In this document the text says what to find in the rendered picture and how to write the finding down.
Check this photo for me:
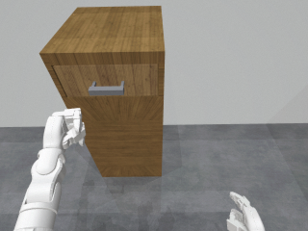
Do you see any cabinet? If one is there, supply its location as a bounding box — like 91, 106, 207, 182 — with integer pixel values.
39, 6, 166, 177

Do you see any handle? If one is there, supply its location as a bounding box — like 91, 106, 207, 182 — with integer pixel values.
88, 81, 125, 96

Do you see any left robot hand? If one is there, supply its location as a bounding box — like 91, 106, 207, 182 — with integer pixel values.
42, 108, 86, 153

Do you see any drawer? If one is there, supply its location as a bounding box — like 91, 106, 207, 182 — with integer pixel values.
53, 64, 158, 97

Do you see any left robot forearm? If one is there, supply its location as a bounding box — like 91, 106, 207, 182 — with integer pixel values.
13, 147, 66, 231

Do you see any right robot hand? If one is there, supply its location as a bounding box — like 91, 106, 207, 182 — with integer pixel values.
226, 192, 266, 231

